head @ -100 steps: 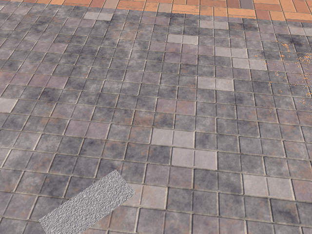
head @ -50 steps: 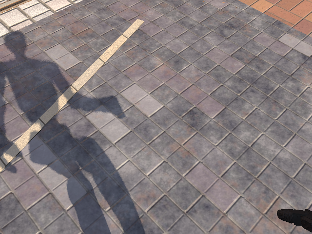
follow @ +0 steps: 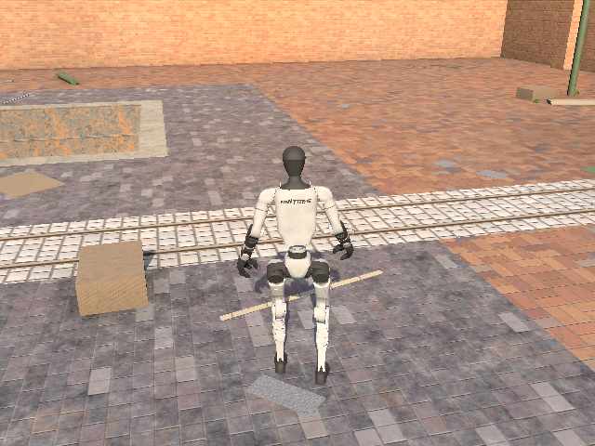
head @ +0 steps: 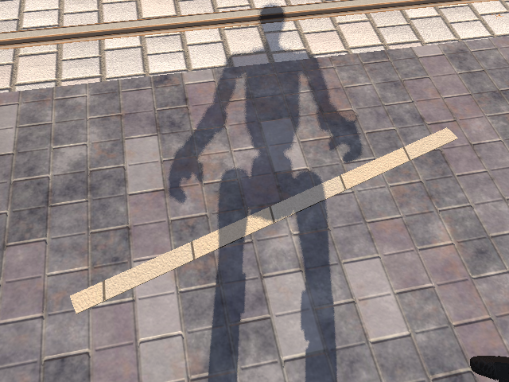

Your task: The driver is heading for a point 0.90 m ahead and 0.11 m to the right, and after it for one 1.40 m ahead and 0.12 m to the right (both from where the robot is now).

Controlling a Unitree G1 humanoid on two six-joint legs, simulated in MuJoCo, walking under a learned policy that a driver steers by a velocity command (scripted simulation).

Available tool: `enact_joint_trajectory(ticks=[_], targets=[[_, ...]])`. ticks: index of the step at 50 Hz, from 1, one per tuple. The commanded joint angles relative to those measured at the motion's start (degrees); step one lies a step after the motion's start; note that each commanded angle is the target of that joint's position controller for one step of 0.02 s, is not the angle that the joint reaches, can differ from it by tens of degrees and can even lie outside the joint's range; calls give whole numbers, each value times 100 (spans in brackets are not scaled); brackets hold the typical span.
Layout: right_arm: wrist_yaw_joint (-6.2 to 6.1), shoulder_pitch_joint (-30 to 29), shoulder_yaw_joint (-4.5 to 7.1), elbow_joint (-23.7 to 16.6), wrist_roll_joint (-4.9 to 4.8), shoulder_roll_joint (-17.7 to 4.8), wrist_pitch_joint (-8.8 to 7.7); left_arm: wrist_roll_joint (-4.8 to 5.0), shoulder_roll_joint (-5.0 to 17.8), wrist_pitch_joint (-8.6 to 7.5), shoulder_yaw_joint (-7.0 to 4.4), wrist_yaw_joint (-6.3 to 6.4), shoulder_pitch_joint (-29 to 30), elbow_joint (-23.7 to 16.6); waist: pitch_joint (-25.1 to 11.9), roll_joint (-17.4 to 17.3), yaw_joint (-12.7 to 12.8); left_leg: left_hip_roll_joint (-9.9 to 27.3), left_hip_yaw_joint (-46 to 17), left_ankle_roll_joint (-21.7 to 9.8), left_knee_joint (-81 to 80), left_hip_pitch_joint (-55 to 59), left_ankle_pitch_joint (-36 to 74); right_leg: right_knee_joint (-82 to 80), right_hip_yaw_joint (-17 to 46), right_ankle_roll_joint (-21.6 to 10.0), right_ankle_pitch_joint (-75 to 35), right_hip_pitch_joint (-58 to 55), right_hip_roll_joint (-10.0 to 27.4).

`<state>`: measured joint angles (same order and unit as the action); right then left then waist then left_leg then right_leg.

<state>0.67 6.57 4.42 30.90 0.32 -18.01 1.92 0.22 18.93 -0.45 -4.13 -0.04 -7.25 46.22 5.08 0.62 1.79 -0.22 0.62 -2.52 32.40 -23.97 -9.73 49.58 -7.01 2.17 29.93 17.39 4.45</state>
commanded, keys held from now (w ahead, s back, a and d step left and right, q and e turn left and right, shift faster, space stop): no key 0.98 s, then w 0.02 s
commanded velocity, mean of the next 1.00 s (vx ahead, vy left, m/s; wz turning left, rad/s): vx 0.01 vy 0.00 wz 0.10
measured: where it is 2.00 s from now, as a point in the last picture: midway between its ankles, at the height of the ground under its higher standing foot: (251, 342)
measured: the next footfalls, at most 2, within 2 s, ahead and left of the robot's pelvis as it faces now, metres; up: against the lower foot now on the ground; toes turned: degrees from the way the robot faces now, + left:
right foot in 0.30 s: +0.09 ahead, -0.15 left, +0.00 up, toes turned +2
left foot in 1.30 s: +0.18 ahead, +0.12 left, +0.00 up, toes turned +6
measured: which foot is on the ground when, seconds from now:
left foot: down 0.00-1.00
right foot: up 0.00-0.28, down 0.30-1.00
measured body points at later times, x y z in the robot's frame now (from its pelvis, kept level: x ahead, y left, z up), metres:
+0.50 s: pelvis +0.05 -0.03 +0.01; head +0.06 -0.04 +0.46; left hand +0.15 +0.23 -0.11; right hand +0.20 -0.27 -0.11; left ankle +0.07 +0.10 -0.73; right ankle +0.05 -0.15 -0.73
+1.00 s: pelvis +0.07 -0.05 +0.01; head +0.08 -0.05 +0.46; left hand +0.13 +0.22 -0.12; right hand +0.17 -0.31 -0.13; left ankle +0.07 +0.10 -0.73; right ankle +0.05 -0.15 -0.73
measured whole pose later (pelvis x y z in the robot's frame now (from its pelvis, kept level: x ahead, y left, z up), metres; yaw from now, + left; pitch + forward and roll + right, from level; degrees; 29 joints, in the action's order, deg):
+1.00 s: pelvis +0.07 -0.05 +0.01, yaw +4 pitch -2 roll +0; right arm -2.7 8.8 3.1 58.2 0.2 -14.1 1.3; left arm -0.4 14.5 -0.6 -0.3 0.4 -10.5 56.5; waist 2.1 -0.2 0.4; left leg 0.6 -3.7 2.1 25.8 -11.1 -13.1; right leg 26.2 -1.6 -1.4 16.8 7.7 -0.6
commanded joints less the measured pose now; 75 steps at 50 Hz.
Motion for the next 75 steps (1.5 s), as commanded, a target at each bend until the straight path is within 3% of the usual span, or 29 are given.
enact_joint_trajectory(ticks=[1,2,3,5,9,11,14,15,16,17,18,19,21,25,31,49,51,52,54,56,58,61,64,65,66,67,68,71,75], targets=[[-40,677,217,-232,22,-869,-197,80,657,-1,-99,-30,54,-444,-1760,-690,-424,1879,-2078,-1594,-906,2563,3408,2132,913,61,535,1814,-77],[-46,423,191,-178,-34,-764,-211,58,559,36,-86,28,15,-349,-1504,-426,-291,1541,-1755,-1271,-1002,2212,2670,1778,924,67,183,1796,22],[-68,193,169,-162,-60,-743,-196,-5,618,82,-108,82,24,-331,-1294,-531,-200,1392,-1566,-1139,-1120,1766,2323,1497,902,129,-147,1591,48],[-107,-75,135,-146,48,-723,-188,-7,535,156,-97,103,-250,-228,-1261,-784,7,1167,-1241,-1141,-1270,1105,2301,1304,763,253,-551,936,-103],[-146,-100,105,63,60,-614,-196,-26,256,192,26,136,-145,-240,-1227,-888,-133,1083,-1146,-1111,-1272,972,1528,-64,762,276,-780,421,-106],[-141,-32,81,197,80,-595,-179,-16,300,190,30,117,-60,-265,-1195,-936,-230,1153,-1319,-1115,-1263,935,977,-543,751,223,-902,182,-132],[-112,-175,-38,357,20,-371,-161,-61,196,141,57,36,-304,-161,-1035,-823,-8,976,-1344,-801,-1074,589,-26,-1992,557,8,-1793,-645,-269],[-100,66,-110,501,31,-176,-182,-156,204,116,81,5,-369,-139,-985,-615,3,748,-1252,-483,-977,416,-426,-2520,735,-113,-2325,-1016,-156],[-98,292,-148,587,108,-54,-204,-230,542,92,46,13,-396,-199,-915,48,-199,341,-922,-118,-428,231,-917,-2794,1516,-357,-3003,-1142,536],[-99,611,-141,593,126,44,-208,-199,659,75,51,13,19,-166,-819,988,-661,-13,-469,150,-460,741,-1013,-2898,1743,-823,-2187,-235,876],[-130,284,-117,642,173,-171,-185,-187,324,35,120,-17,332,-273,-621,945,-484,67,-484,263,-512,1293,-571,-3122,1714,-790,-1000,362,645],[-153,51,-52,654,133,-330,-159,-212,229,-12,155,-30,292,-237,-495,807,-355,66,-523,231,-484,1405,-340,-3148,1502,-564,-569,469,410],[-210,27,-36,739,111,-315,-89,-160,313,-114,160,-28,138,-136,-426,678,-272,123,-625,140,-527,1422,-69,-3051,1282,-340,-806,357,220],[-210,153,-39,1006,68,-169,-139,-98,239,-151,205,55,-201,40,-526,216,-152,163,-663,134,-640,1326,352,-2779,1100,-339,-1473,-104,97],[-244,262,0,1416,29,-160,-155,-81,192,-114,236,61,-215,194,-642,-83,-114,202,-674,208,-660,1482,898,-2680,993,-393,-2092,-388,4],[-359,217,-13,2575,-14,-276,-113,-58,223,-59,263,64,-351,835,-511,-9,-142,228,-565,278,-849,1687,988,-2880,901,-415,-2563,-620,-133],[-361,282,-31,2714,-43,-195,-101,-24,304,-27,231,100,-512,941,-531,166,-114,-45,-238,275,-596,1508,-327,-3098,1016,-554,-963,-636,-138],[-354,208,-28,2710,-69,-183,-117,14,490,-3,166,125,-569,945,-332,428,-49,-234,-6,269,-201,1051,-1153,-3348,1392,-764,259,-608,64],[-292,-237,-42,2483,-96,-190,-268,78,848,-28,37,180,-836,981,231,948,122,-76,93,195,802,-55,-1512,-4138,2852,-1383,1698,-596,1151],[-195,-446,-17,2382,-181,-230,-436,25,802,-172,0,209,-1011,1007,538,871,174,350,-245,77,1760,-1011,-1892,-4392,3458,-1730,1170,-940,1682],[-98,-369,-8,2419,-222,-213,-566,94,655,-257,-2,188,-933,931,427,574,76,576,-299,-5,1575,-1334,-1875,-4276,3064,-1589,423,-1460,1555],[-11,-239,-40,2541,-203,-44,-683,165,741,-250,-53,143,-756,851,66,541,-91,318,187,58,235,151,-1054,-4001,1933,-1269,-553,-907,934],[-33,1102,102,3085,-212,-240,-622,139,569,-217,11,96,-715,826,-422,333,-697,-166,516,121,-418,2510,-172,-2933,1273,-1005,-1094,362,441],[-88,1698,203,3179,-208,-581,-623,70,184,-251,136,57,-606,748,-579,-498,-965,661,-691,-183,-1055,3118,-829,-1283,693,-643,-1287,918,-20],[-64,2349,311,3251,-166,-1274,-653,22,-205,-359,240,71,-549,405,-982,-2000,-1004,2086,-3503,-1136,-2027,3826,-1889,684,433,-320,80,2204,-745],[-3,2047,156,3222,-78,-871,-771,199,160,-442,144,83,-414,348,-759,-1245,-867,2329,-4201,-1429,-2297,3491,-2730,1757,1188,-410,319,2701,-525],[19,1527,61,3054,-85,-615,-858,332,333,-521,104,46,-351,305,-254,-959,-653,2173,-3609,-1261,-2318,3191,-2757,2030,1309,-587,-245,3116,-206],[78,927,-126,2849,-46,-173,-890,156,392,-569,15,2,-378,401,0,-623,-325,1502,-1931,-741,-2450,2492,-845,1411,1130,-626,-1586,2635,300],[-46,1348,-144,2962,-27,-310,-823,78,100,-439,45,-63,1,261,12,-464,-353,1247,-1033,-814,-2602,2354,894,513,794,-290,-2253,2532,286]])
